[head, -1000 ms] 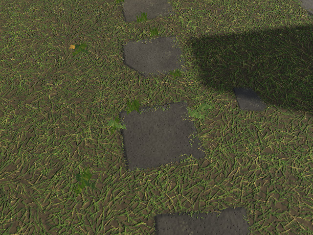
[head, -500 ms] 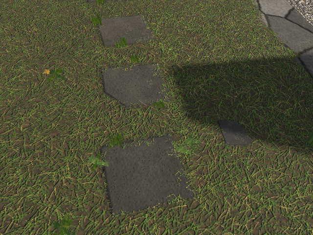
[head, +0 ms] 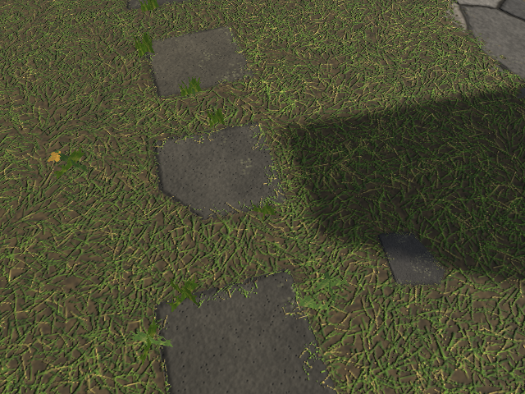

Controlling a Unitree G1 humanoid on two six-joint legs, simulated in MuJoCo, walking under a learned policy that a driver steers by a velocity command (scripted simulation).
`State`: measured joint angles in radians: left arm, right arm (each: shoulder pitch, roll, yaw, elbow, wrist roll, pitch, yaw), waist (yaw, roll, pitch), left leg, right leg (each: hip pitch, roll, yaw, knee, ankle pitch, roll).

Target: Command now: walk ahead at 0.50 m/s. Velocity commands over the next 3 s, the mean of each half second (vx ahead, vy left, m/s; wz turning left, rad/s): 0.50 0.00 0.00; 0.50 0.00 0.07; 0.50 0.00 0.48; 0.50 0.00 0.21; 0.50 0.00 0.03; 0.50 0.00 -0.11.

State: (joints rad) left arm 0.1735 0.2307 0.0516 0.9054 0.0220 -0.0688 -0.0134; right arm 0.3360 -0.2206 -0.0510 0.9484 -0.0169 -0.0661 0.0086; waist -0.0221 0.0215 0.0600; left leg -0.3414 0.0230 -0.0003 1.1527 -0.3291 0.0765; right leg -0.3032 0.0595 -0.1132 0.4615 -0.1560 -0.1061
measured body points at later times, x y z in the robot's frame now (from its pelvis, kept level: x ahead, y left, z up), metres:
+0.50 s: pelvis +0.28 +0.03 -0.01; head +0.31 +0.04 +0.44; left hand +0.22 +0.28 -0.16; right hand +0.45 -0.20 -0.12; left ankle +0.37 +0.10 -0.73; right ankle +0.09 -0.06 -0.67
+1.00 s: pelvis +0.55 +0.01 -0.01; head +0.59 +0.00 +0.44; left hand +0.76 +0.23 -0.11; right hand +0.46 -0.23 -0.16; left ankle +0.38 +0.10 -0.73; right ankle +0.67 -0.08 -0.74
